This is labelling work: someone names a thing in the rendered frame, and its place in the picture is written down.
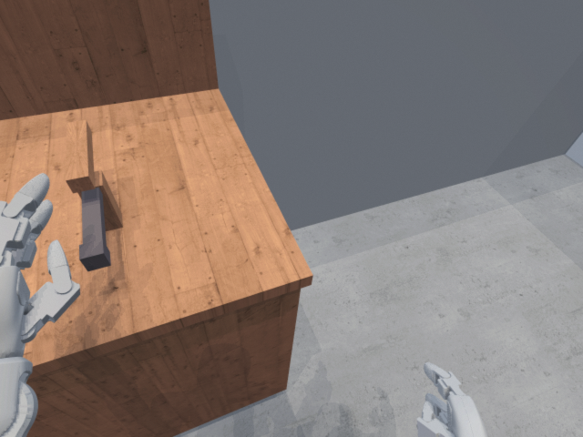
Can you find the left robot forearm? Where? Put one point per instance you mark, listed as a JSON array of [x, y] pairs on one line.
[[18, 401]]

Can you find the tap lever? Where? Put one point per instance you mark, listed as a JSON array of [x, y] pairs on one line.
[[93, 253]]

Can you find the left robot hand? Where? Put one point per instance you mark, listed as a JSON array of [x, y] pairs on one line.
[[21, 223]]

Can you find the right robot hand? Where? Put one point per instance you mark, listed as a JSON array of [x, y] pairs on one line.
[[458, 418]]

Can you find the counter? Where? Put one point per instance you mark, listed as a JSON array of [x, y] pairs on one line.
[[195, 317]]

